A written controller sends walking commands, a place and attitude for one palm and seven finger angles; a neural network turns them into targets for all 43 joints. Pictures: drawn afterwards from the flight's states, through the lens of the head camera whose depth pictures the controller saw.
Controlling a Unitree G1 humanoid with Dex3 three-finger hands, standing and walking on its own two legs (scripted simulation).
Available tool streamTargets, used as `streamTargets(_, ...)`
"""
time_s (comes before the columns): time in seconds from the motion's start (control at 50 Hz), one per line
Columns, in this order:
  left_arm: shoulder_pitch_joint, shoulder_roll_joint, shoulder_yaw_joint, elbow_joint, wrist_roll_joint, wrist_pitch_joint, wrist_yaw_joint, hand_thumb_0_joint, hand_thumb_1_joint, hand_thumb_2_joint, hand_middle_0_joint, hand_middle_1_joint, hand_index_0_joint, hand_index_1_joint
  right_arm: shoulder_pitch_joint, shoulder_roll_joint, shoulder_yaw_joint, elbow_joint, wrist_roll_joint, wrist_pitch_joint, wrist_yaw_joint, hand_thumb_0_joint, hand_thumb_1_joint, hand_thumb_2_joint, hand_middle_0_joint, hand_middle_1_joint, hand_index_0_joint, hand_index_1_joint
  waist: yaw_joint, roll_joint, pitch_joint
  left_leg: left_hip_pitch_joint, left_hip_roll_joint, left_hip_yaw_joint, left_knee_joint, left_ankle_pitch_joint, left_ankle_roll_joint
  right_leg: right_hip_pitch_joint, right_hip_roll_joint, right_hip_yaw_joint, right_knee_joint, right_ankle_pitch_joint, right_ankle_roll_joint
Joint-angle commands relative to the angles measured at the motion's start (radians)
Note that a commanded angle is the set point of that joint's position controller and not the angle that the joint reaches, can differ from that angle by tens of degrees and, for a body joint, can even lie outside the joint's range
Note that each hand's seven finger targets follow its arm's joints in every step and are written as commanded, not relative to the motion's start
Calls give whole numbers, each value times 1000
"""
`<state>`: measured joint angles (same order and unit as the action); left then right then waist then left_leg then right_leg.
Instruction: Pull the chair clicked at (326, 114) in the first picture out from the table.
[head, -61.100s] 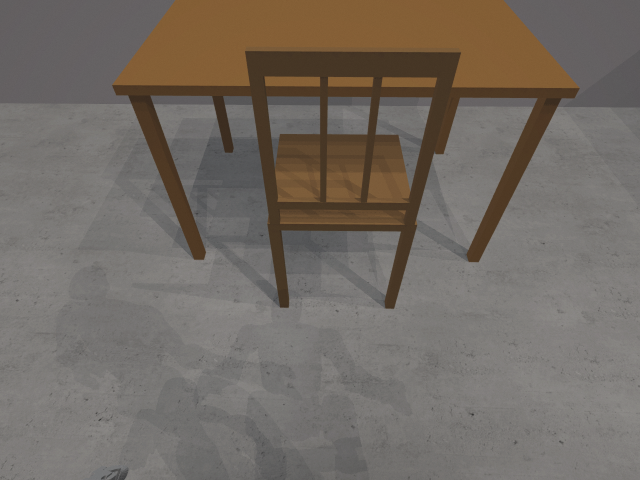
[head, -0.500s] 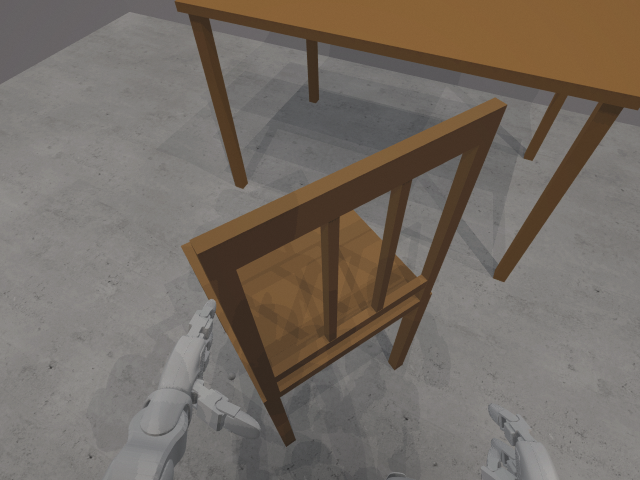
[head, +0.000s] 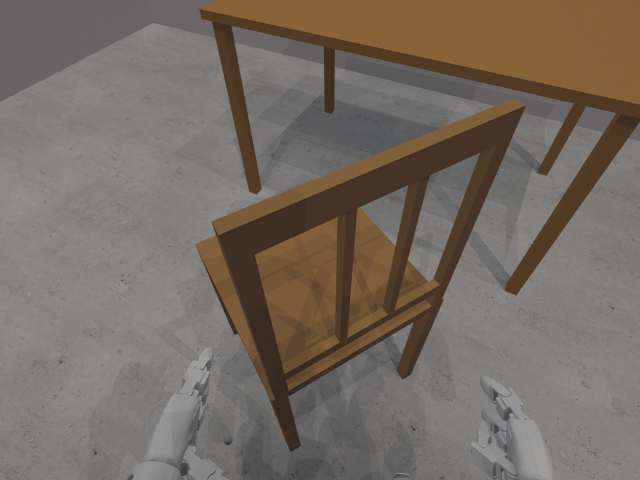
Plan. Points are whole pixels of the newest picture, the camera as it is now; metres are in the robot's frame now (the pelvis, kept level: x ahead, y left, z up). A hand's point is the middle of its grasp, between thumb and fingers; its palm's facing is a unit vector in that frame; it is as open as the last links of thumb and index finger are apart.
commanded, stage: draw the fingers out of the gap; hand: left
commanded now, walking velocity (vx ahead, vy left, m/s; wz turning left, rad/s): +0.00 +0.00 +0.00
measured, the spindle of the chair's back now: (343, 285) +0.39 -0.02 -0.02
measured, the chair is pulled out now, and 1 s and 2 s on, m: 0.51 0.51 0.51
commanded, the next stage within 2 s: draw the hand back to the body in 0.10 s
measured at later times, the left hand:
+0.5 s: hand (197, 434) +0.17 +0.13 +0.05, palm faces -0.01 -1.00 -0.05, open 17.5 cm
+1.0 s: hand (94, 404) +0.18 +0.21 +0.12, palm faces +0.29 -0.88 -0.39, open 15.2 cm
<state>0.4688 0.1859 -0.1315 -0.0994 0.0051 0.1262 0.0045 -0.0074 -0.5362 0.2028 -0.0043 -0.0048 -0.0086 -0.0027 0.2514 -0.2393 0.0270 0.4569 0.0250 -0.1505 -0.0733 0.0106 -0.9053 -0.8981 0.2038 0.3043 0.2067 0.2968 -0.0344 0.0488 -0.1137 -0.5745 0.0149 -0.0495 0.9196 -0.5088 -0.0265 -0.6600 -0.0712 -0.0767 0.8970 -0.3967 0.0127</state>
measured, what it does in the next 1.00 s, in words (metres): stands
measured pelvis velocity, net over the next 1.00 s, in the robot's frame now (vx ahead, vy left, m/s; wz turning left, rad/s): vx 0.01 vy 0.00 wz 0.00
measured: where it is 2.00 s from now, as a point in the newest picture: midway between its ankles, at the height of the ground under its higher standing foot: outside the picture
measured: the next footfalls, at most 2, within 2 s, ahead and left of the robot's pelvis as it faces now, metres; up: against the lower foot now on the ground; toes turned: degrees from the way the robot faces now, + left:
none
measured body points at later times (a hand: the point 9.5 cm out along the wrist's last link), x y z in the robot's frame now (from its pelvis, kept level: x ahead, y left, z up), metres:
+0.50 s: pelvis -0.01 +0.00 -0.03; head +0.03 -0.01 +0.42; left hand +0.17 +0.19 +0.06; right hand +0.18 -0.23 -0.10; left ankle -0.03 +0.14 -0.69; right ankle +0.03 -0.13 -0.69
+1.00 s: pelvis +0.01 +0.00 +0.03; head +0.01 -0.03 +0.48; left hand +0.16 +0.25 +0.14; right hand +0.20 -0.23 -0.05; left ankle -0.03 +0.14 -0.69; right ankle +0.03 -0.13 -0.69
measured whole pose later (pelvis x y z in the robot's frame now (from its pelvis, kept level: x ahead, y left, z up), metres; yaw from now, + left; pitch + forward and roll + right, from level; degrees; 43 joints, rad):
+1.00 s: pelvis +0.01 +0.00 +0.03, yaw +0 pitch +1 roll -1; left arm 0.66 0.29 0.11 -0.42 -0.04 -0.02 0.17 -0.01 -0.16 0.39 -0.06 -0.09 -0.06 -0.08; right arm 0.24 -0.21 0.02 0.54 0.03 -0.14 -0.13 0.01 -0.91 -0.90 0.20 0.30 0.20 0.30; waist 0.03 0.07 -0.05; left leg -0.28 0.03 -0.04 0.71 -0.44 -0.03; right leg -0.37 -0.06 -0.08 0.70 -0.34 0.01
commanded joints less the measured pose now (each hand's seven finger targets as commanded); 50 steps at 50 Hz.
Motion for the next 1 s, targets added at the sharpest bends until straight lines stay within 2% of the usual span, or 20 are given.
streamTargets(0.0, 22, 60, 26, -266, 14, -51, 10, 0, -550, 200, 0, 0, 0, 0, -58, -108, -50, -173, 5, -59, -9, 0, -900, -900, 200, 300, 200, 300, -15, -49, -128, -22, -33, 27, -141, 251, 45, 168, 29, -10, -125, 147, -18)
streamTargets(0.08, 91, 63, 28, -281, 23, -39, 16, 0, -550, 200, 0, 0, 0, 0, -64, -102, -54, -182, 7, -54, -12, 0, -900, -900, 200, 300, 200, 300, -12, -80, -103, -53, -32, 23, -132, 221, 45, 145, 32, -14, -122, 106, -18)
streamTargets(0.12, 120, 48, 4, -320, 30, -43, 16, 0, -550, 200, 0, 0, 0, 0, -62, -98, -54, -193, 7, -54, -13, 0, -900, -900, 200, 300, 200, 300, -11, -40, -113, -46, -35, 27, -124, 213, 46, 132, 31, -11, -115, 94, -19)
streamTargets(0.2, 172, 41, -15, -379, 41, -50, 26, 0, -550, 200, 0, 0, 0, 0, -56, -91, -55, -205, 7, -56, -15, 0, -900, -900, 200, 300, 200, 300, -10, -36, -124, -56, -36, 25, -110, 223, 47, 124, 33, -14, -97, 98, -22)
streamTargets(0.22, 96, -57, 20, -516, -130, -181, 11, 0, -550, 200, 0, 0, 0, 0, -56, -77, -49, -197, 6, -88, -19, 0, -900, -900, 200, 300, 200, 300, -12, -95, -106, -73, -46, 16, -75, 233, 37, 89, 45, -40, -84, 124, -21)
streamTargets(0.24, 160, 12, 73, -448, -126, -241, 2, 0, -550, 200, 0, 0, 0, 0, -53, -82, -59, -159, 7, -105, -19, 0, -900, -900, 200, 300, 200, 300, 6, -91, -137, -79, -43, 26, -57, 231, 35, 97, 47, -27, -70, 121, -24)
streamTargets(0.28, 173, 36, 119, -471, -150, -338, -12, 0, -550, 200, 0, 0, 0, 0, -44, -79, -66, -136, 8, -124, -11, 0, -900, -900, 200, 300, 200, 300, 18, -39, -145, -97, -42, 25, -43, 251, 28, 85, 46, -25, -38, 137, -29)
streamTargets(0.32, 177, 14, 107, -469, -158, -437, -31, 0, -550, 200, 0, 0, 0, 0, -46, -67, -72, -120, 9, -136, 4, 0, -900, -900, 200, 300, 200, 300, 18, 0, -147, -112, -40, 26, -20, 256, 22, 51, 46, -22, -2, 141, -31)
streamTargets(0.38, 205, 25, 129, -399, -149, -583, -77, 0, -550, 200, 0, 0, 0, 0, -78, -60, -92, -91, 8, -132, 32, 0, -900, -900, 200, 300, 200, 300, 26, -43, -134, -201, -29, 26, 35, 233, 19, 10, 45, -5, 46, 126, -32)
streamTargets(0.4, 225, 32, 129, -382, -145, -591, -100, 0, -550, 200, 0, 0, 0, 0, -82, -69, -94, -100, 13, -124, 39, 0, -900, -900, 200, 300, 200, 300, 22, -33, -147, -196, -29, 31, 29, 205, 21, 20, 42, 3, 40, 103, -31)
streamTargets(0.46, 252, 71, 159, -432, -173, -500, -150, 0, -550, 200, 0, 0, 0, 0, -108, -82, -90, -157, 36, -91, 30, 0, -900, -900, 200, 300, 200, 300, 23, -24, -153, -174, -29, 38, -21, 136, 32, 89, 32, 22, -27, 18, -24)
streamTargets(0.52, 234, 102, 219, -533, -216, -433, -150, 0, -550, 200, 0, 0, 0, 0, -111, -74, -80, -169, 44, -82, 5, 0, -900, -900, 200, 300, 200, 300, 29, -35, -174, -138, -30, 32, -47, 149, 39, 141, 34, 19, -60, 17, -20)
streamTargets(0.64, 203, 116, 287, -532, -265, -425, -143, 0, -477, 235, -10, -15, -10, -15, -86, -66, -70, -124, 46, -111, -18, 0, -900, -900, 200, 300, 200, 300, 20, -85, -122, -89, -27, 22, -84, 202, 36, 176, 45, 6, -112, 88, -13)
streamTargets(0.7, 174, 130, 299, -483, -269, -402, -177, 0, -369, 287, -25, -37, -25, -37, -91, -77, -61, -107, 50, -132, -20, 0, -900, -900, 200, 300, 200, 300, 17, -29, -76, -49, -26, 21, -118, 191, 35, 182, 41, 5, -147, 71, -15)
streamTargets(0.72, 248, 298, 385, -490, -119, -319, -17, 0, -332, 305, -30, -45, -30, -45, -81, -60, -70, -129, 33, -85, -45, 0, -900, -900, 200, 300, 200, 300, 95, -12, -133, 4, -8, 35, -178, 210, 24, 284, 11, 61, -180, 93, -35)
streamTargets(0.74, 245, 198, 315, -558, -95, -284, 43, 0, -296, 322, -35, -53, -35, -53, -84, -45, -55, -154, 24, -75, -47, 0, -900, -900, 200, 300, 200, 300, 62, 2, -85, 30, -17, 37, -204, 209, 20, 283, 4, 38, -201, 109, -30)
streamTargets(0.76, 246, 172, 293, -545, -77, -254, 83, 0, -260, 340, -40, -60, -40, -60, -90, -38, -50, -139, 21, -62, -48, 0, -900, -900, 200, 300, 200, 300, 59, 20, -50, 53, -13, 37, -220, 213, 22, 290, 6, 26, -213, 116, -29)
streamTargets(0.8, 238, 190, 305, -549, -58, -226, 129, 0, -188, 375, -50, -75, -50, -75, -100, -43, -48, -125, 17, -44, -56, 0, -900, -900, 200, 300, 200, 300, 56, -19, -31, 105, -10, 37, -243, 249, 26, 323, 12, 21, -248, 156, -27)
streamTargets(0.86, 190, 225, 330, -571, -44, -218, 166, 0, -79, 428, -65, -97, -65, -97, -115, -51, -40, -108, 7, -47, -58, 0, -900, -900, 200, 300, 200, 300, 59, -13, -18, 177, -9, 30, -300, 290, 30, 383, 11, 11, -286, 207, -26)
streamTargets(0.98, 119, 254, 388, -522, -32, -226, 188, 0, 139, 533, -95, -142, -95, -142, -139, -59, -36, -54, 0, -63, -54, 0, -900, -900, 200, 300, 200, 300, 68, -24, 57, 284, -4, 31, -397, 339, 30, 453, 20, 9, -372, 253, -27)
